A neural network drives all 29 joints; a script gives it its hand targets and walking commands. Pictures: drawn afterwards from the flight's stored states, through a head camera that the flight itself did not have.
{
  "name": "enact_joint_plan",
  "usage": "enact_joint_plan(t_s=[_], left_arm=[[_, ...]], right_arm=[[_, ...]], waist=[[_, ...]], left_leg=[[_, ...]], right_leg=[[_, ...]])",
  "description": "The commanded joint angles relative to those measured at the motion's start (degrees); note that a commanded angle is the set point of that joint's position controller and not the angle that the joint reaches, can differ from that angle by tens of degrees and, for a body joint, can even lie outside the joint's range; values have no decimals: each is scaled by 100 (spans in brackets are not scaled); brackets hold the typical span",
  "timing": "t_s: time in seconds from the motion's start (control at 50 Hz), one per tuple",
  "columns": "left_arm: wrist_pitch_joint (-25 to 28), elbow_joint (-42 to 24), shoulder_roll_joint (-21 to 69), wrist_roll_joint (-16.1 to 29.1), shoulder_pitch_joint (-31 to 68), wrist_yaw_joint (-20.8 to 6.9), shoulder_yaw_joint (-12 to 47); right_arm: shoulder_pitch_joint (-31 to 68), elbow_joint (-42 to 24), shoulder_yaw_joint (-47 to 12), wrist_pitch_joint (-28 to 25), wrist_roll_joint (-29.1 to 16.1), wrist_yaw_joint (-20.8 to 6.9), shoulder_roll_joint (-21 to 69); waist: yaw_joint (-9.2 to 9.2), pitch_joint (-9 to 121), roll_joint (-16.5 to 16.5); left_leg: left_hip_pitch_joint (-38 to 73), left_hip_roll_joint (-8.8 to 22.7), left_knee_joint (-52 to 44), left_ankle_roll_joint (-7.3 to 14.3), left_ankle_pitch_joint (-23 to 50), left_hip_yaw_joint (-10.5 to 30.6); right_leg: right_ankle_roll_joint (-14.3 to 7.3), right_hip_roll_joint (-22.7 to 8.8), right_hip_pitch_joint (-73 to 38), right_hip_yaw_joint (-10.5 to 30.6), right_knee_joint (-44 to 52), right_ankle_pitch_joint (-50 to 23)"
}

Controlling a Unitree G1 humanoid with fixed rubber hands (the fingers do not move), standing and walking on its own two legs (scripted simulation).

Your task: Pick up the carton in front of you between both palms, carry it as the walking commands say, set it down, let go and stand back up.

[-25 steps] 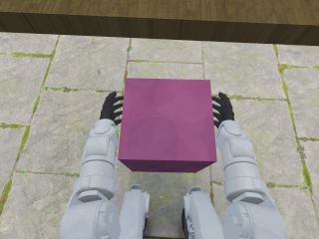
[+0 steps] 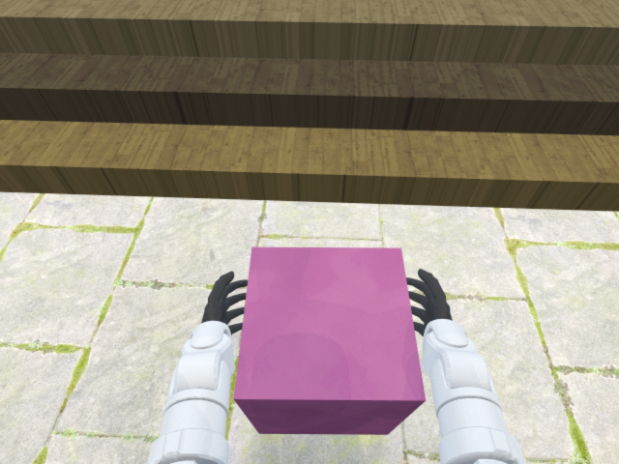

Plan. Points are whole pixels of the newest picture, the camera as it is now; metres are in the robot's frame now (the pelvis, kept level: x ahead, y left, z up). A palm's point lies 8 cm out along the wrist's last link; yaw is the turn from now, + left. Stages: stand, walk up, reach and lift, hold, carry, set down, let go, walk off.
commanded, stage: reach and lift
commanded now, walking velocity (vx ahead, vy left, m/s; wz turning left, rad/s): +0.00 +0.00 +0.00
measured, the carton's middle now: (324, 347) +0.32 +0.00 -0.09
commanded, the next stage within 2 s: hold in 1.30 s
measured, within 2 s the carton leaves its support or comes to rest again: neither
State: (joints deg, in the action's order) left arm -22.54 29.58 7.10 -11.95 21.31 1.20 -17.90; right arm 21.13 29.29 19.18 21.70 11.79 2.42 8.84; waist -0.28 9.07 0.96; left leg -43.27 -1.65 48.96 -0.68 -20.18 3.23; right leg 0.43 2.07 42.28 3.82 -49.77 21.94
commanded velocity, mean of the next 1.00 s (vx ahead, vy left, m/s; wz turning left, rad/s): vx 0.00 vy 0.00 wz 0.00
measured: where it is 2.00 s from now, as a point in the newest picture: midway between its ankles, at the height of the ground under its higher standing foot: outside the picture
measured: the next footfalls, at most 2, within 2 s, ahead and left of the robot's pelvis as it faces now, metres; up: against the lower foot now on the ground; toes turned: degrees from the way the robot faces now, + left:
none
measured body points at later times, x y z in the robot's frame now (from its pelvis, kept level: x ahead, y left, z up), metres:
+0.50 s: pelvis +0.00 +0.00 +0.04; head -0.03 +0.00 +0.49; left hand +0.31 +0.15 +0.06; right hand +0.31 -0.15 +0.06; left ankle +0.03 +0.13 -0.69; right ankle +0.02 -0.12 -0.69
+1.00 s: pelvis +0.01 +0.00 +0.05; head -0.01 +0.00 +0.50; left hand +0.32 +0.15 +0.07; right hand +0.32 -0.15 +0.07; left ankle +0.03 +0.13 -0.69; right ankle +0.02 -0.12 -0.69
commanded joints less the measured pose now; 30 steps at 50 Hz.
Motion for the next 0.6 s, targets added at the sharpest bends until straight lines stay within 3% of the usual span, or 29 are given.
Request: enact_joint_plan(t_s=[0.0, 0.18, 0.3, 0.38, 0.58], left_arm=[[-72, -70, 5880, 859, 2700, -1364, 3428], [-735, -775, 5730, 983, 2232, -1437, 3710], [-1103, -690, 5500, 733, 2169, -1493, 3225], [-1103, -506, 5499, 585, 2629, -1564, 2915], [-1074, -699, 5676, 681, 3056, -1585, 3141]], right_arm=[[2623, 122, -3520, 153, -789, -1399, 5925], [2100, -557, -3771, 806, -948, -1510, 5782], [2080, -419, -3285, 1197, -711, -1591, 5536], [2544, -225, -2974, 1196, -567, -1676, 5514], [2970, -462, -3153, 1129, -614, -1706, 5550]], waist=[[-22, 2246, -94], [18, 1222, -43], [6, 92, -41], [-16, -132, -53], [34, 455, -94]], left_leg=[[2288, -484, -965, 93, 1909, 144], [3530, -393, -2065, 79, 2091, 143], [3643, -340, -2582, 101, 1217, 70], [3620, -307, -2634, 135, 703, 21], [3969, -307, -2627, 85, 941, 25]], right_leg=[[-35, 434, -1676, 126, 1098, -1915], [-3, 306, -2975, 134, 2234, -2176], [-58, 248, -3097, 81, 2771, -1306], [-109, 219, -3010, 37, 2822, -747], [-118, 253, -3249, 13, 2795, -938]])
